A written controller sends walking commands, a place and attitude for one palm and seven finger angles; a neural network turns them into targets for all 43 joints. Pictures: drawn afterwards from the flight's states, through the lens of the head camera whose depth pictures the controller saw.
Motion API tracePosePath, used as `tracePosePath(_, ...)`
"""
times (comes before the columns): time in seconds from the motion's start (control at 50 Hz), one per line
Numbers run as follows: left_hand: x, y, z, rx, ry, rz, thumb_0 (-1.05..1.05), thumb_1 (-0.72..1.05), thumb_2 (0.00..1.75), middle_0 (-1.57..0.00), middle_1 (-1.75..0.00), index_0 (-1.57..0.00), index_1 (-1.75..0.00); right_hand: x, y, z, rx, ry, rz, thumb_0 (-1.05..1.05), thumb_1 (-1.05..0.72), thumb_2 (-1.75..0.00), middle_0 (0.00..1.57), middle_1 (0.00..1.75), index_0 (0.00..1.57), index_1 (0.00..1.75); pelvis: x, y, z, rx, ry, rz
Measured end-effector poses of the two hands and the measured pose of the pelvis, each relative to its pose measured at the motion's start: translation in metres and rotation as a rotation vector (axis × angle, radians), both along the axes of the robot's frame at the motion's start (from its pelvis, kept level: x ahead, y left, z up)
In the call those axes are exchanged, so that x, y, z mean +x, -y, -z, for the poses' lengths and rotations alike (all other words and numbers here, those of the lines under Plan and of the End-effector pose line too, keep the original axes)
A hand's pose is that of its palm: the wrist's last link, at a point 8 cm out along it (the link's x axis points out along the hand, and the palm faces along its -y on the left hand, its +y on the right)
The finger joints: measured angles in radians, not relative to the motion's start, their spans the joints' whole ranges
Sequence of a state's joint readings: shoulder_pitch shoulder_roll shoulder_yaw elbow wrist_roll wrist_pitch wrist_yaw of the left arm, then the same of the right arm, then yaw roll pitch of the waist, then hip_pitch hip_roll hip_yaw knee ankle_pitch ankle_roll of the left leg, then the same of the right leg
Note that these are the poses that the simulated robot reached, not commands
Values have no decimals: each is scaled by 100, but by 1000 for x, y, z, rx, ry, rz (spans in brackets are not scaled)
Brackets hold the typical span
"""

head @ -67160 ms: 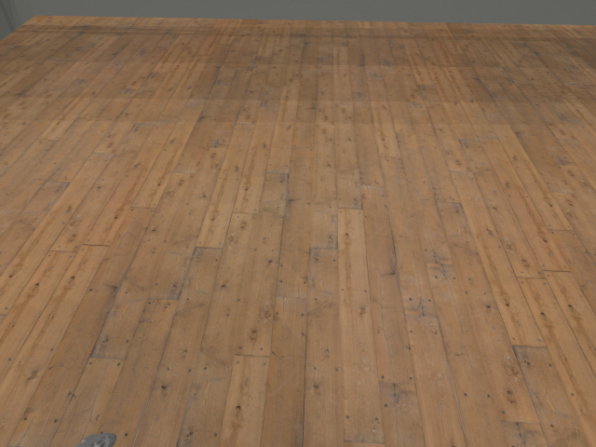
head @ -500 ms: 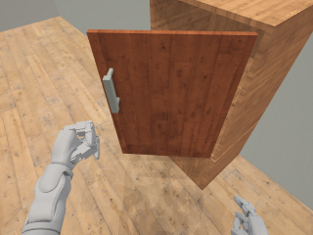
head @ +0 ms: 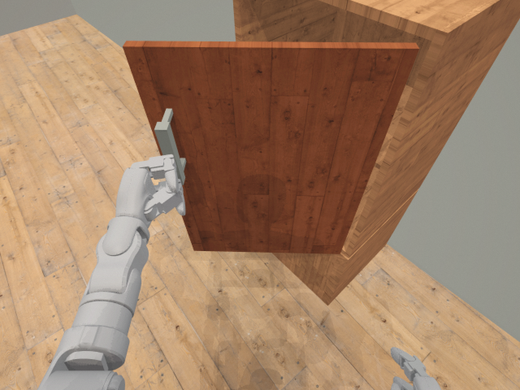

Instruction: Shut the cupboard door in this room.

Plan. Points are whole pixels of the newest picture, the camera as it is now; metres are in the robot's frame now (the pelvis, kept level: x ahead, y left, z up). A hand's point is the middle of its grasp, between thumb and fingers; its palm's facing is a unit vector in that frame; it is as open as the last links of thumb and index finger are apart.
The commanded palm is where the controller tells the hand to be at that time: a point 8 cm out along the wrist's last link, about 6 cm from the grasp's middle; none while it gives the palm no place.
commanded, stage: bring the fist close to the handle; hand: left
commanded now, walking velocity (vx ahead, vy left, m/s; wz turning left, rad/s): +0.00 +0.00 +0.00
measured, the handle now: (173, 148) +0.49 +0.17 +0.09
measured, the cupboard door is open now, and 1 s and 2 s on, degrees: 46 42 30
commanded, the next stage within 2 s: push the door shut along its arc in 0.50 s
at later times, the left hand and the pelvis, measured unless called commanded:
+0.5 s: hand (182, 185) +0.40 +0.14 +0.10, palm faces +0.00 -1.00 -0.01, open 3.1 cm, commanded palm +0.38 +0.19 +0.10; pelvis +0.00 -0.01 +0.00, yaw -1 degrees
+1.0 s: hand (187, 165) +0.44 +0.14 +0.10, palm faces -0.10 -0.99 -0.03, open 3.1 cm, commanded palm +0.43 +0.18 +0.10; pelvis -0.01 +0.00 -0.01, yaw +0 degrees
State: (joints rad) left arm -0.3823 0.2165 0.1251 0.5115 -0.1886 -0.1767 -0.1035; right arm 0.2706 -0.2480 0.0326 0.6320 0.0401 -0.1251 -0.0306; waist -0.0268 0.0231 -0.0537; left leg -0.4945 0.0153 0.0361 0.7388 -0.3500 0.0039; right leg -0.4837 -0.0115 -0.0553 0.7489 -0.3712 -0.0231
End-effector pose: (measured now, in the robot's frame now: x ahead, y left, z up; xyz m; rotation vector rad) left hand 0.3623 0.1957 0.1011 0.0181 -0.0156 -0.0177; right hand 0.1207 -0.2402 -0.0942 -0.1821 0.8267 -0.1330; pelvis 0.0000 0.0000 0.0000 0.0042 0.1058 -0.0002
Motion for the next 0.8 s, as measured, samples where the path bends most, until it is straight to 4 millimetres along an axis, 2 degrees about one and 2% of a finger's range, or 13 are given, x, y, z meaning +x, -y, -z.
tracePosePath(0.22, 30, 11, 3, -6, -10, -14, 2, 90, 90, -130, -150, -130, -150, -34, 15, 10, -11, -112, 58, 1, -90, -90, 20, 30, 20, 30, -2, 4, 2, 3, -26, 12)
tracePosePath(0.38, 28, 3, 3, 0, 6, -21, 2, 90, 90, -129, -150, -130, -150, -52, 22, 12, -9, -158, 96, 1, -90, -90, 20, 30, 20, 30, -1, 6, 1, 4, -31, 22)
tracePosePath(0.48, 20, 2, 4, -8, 11, -19, 2, 90, 90, -129, -150, -130, -150, -50, 22, 13, -9, -160, 90, 1, -90, -90, 20, 30, 20, 30, -1, 6, 0, 2, -25, 18)
tracePosePath(0.6, 17, 3, 5, -4, 4, -15, 2, 90, 90, -130, -150, -130, -150, -37, 19, 10, -12, -123, 74, 1, -91, -90, 20, 30, 20, 30, -4, 5, 0, 0, -19, 11)
tracePosePath(0.72, 25, 4, 2, 0, 5, 5, 2, 90, 90, -130, -150, -130, -150, -25, 14, 7, -13, -90, 56, 1, -90, -90, 20, 30, 20, 30, -7, 3, 1, -1, -21, 6)
tracePosePath(0.8, 37, 4, -1, 2, -4, 28, 2, 90, 90, -130, -150, -130, -150, -24, 12, 7, -17, -89, 55, 1, -90, -90, 20, 30, 20, 30, -8, 2, 3, -3, -28, 3)
